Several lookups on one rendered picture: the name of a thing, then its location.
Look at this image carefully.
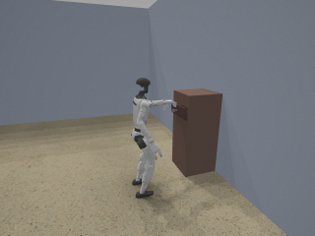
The robot torso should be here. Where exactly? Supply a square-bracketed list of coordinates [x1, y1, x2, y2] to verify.
[132, 97, 150, 142]

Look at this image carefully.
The robot right hand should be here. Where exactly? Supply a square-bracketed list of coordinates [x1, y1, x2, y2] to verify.
[150, 143, 162, 160]

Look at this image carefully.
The left robot foot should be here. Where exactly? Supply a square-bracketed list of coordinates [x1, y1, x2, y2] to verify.
[132, 178, 142, 186]

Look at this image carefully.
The robot left forearm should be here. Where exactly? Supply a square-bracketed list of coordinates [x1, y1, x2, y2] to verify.
[151, 100, 166, 106]

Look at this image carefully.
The cabinet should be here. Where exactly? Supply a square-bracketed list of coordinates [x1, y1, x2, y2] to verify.
[172, 88, 222, 177]

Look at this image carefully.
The robot right forearm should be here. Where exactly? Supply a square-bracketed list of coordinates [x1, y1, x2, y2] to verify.
[138, 121, 155, 146]

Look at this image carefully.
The robot right upper arm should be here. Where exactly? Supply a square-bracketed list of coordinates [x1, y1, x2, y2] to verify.
[136, 99, 150, 127]

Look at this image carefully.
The robot left hand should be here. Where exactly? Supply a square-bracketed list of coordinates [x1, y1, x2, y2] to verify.
[163, 99, 177, 111]

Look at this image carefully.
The drawer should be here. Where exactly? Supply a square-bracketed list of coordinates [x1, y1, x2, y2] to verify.
[171, 103, 188, 121]

